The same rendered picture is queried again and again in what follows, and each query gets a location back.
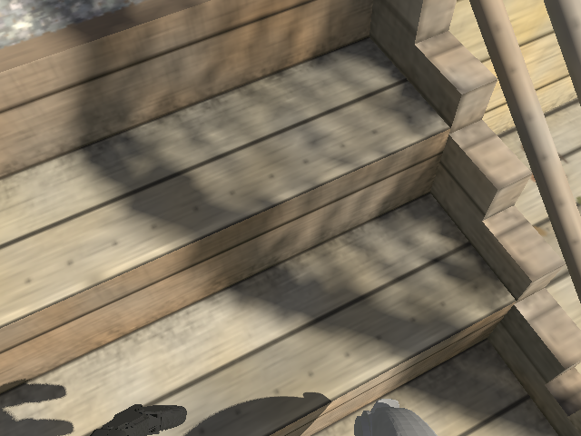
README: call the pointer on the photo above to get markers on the left robot hand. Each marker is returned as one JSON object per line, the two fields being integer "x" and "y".
{"x": 142, "y": 421}

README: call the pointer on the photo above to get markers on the right robot shin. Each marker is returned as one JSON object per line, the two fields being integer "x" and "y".
{"x": 385, "y": 403}

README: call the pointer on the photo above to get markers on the robot right thigh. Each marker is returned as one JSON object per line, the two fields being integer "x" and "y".
{"x": 390, "y": 421}

